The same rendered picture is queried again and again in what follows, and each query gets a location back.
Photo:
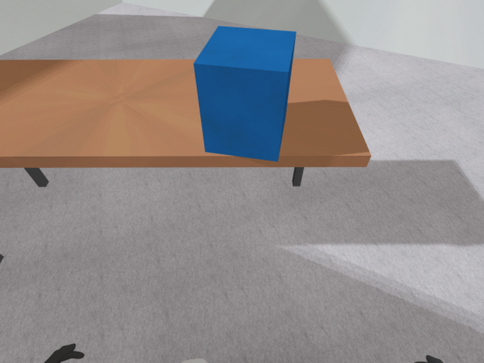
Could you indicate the carton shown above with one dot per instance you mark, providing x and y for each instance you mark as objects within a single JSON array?
[{"x": 243, "y": 80}]

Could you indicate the left robot hand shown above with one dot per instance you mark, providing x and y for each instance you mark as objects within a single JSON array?
[{"x": 64, "y": 353}]

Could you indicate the table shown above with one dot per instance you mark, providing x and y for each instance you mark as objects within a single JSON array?
[{"x": 145, "y": 113}]

